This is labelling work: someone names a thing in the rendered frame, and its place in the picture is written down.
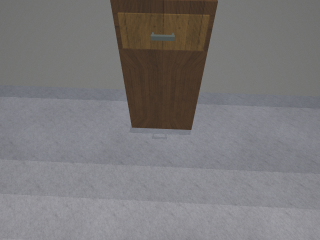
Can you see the drawer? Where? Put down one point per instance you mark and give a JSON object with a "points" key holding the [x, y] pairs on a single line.
{"points": [[189, 30]]}

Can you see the handle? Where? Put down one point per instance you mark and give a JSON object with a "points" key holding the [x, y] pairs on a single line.
{"points": [[162, 37]]}

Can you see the cabinet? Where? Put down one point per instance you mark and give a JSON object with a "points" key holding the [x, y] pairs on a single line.
{"points": [[162, 85]]}

